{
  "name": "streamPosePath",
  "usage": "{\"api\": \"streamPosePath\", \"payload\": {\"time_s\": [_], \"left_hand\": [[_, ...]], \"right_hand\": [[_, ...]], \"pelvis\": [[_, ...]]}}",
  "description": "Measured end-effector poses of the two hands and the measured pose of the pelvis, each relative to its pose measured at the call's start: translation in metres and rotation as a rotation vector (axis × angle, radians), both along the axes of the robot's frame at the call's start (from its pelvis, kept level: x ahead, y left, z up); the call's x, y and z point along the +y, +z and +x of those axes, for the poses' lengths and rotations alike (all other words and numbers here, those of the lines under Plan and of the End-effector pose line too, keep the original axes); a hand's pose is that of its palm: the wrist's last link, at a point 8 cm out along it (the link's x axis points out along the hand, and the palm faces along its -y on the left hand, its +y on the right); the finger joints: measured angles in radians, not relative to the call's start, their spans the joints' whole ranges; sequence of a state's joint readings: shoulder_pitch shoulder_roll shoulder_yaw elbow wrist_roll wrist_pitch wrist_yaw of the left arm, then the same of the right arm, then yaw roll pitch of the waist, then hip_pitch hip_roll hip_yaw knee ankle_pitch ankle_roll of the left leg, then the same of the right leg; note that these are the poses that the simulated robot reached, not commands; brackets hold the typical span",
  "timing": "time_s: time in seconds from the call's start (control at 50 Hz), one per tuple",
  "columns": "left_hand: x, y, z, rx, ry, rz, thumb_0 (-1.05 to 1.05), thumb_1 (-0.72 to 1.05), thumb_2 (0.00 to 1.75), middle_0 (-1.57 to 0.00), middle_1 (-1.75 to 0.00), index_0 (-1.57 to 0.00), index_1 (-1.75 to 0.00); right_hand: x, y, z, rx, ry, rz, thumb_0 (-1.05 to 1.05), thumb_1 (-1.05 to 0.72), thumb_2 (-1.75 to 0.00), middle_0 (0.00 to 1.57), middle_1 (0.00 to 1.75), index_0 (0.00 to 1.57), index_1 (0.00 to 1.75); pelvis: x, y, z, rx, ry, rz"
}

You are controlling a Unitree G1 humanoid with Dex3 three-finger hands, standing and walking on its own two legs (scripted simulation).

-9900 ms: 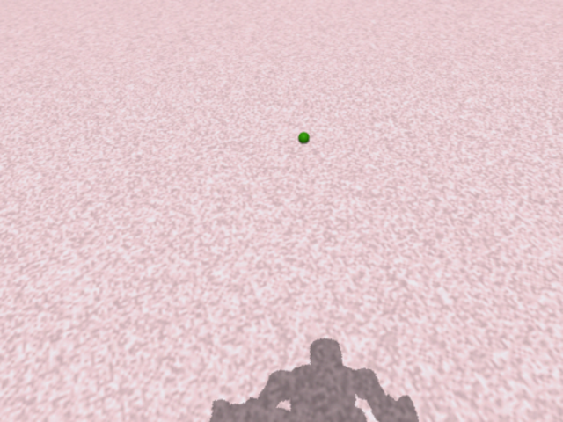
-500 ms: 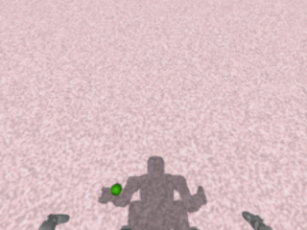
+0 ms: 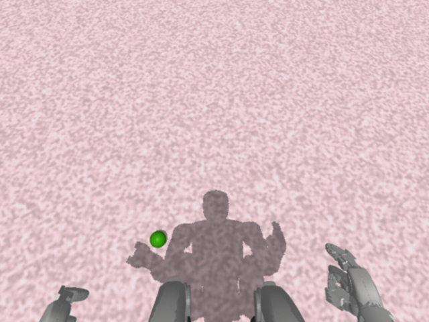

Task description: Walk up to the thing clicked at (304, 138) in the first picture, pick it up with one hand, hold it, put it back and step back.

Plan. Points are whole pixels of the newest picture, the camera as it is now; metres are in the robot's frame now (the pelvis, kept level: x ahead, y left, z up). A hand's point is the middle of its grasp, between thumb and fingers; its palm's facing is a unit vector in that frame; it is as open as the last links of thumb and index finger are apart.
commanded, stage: rise first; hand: left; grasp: from above
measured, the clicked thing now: (158, 239) +0.41 +0.23 -0.62
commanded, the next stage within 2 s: approach in 1.84 s
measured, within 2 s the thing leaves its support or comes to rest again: neither
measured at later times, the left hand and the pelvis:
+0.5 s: hand (114, 279) +0.24 +0.28 -0.34, palm faces -0.45 -0.39 -0.80, open 14.2 cm; pelvis -0.07 +0.00 -0.18, yaw -3 degrees
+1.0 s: hand (126, 259) +0.31 +0.29 -0.43, palm faces -0.48 -0.10 -0.87, open 14.2 cm; pelvis -0.09 +0.00 -0.28, yaw -6 degrees
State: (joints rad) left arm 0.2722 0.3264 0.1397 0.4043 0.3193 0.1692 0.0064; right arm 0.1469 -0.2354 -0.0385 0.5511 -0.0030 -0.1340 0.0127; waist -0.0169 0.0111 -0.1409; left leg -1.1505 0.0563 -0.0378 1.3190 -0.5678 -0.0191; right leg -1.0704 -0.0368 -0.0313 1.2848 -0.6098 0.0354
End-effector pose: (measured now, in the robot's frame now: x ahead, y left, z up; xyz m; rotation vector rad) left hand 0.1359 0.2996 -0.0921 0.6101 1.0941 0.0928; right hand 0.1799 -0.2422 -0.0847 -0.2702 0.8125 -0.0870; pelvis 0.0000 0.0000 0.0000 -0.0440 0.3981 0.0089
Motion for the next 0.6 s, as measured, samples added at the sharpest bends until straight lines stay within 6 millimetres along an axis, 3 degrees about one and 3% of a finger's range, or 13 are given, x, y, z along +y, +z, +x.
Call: {"api": "streamPosePath", "payload": {"time_s": [0.16, 0.32, 0.48, 0.6], "left_hand": [[0.009, -0.050, 0.014, -0.015, -0.154, 0.086, -0.01, -0.54, 1.00, -0.08, -1.06, -0.08, -1.06], [0.008, -0.121, 0.064, -0.122, -0.401, 0.218, -0.01, -0.55, 1.01, -0.08, -1.05, -0.07, -1.05], [0.001, -0.183, 0.111, -0.185, -0.552, 0.344, -0.01, -0.56, 1.04, -0.08, -1.03, -0.06, -1.05], [0.002, -0.218, 0.131, -0.192, -0.643, 0.406, 0.00, -0.56, 1.05, -0.08, -1.03, -0.06, -1.04]], "right_hand": [[-0.005, -0.047, 0.001, -0.009, 0.042, -0.014, 0.01, -0.89, -0.89, 0.20, 0.30, 0.21, 0.30], [-0.017, -0.127, -0.017, 0.045, 0.046, -0.042, 0.01, -0.88, -0.89, 0.20, 0.30, 0.21, 0.30], [-0.025, -0.209, -0.068, 0.194, 0.008, -0.040, 0.01, -0.89, -0.89, 0.20, 0.30, 0.21, 0.30], [-0.029, -0.255, -0.116, 0.323, -0.034, -0.035, 0.01, -0.89, -0.90, 0.20, 0.30, 0.21, 0.30]], "pelvis": [[-0.001, -0.046, -0.016, 0.077, -0.002, -0.005], [-0.001, -0.115, -0.040, 0.160, -0.018, -0.010], [-0.002, -0.177, -0.063, 0.195, -0.037, -0.021], [-0.002, -0.214, -0.076, 0.195, -0.047, -0.028]]}}
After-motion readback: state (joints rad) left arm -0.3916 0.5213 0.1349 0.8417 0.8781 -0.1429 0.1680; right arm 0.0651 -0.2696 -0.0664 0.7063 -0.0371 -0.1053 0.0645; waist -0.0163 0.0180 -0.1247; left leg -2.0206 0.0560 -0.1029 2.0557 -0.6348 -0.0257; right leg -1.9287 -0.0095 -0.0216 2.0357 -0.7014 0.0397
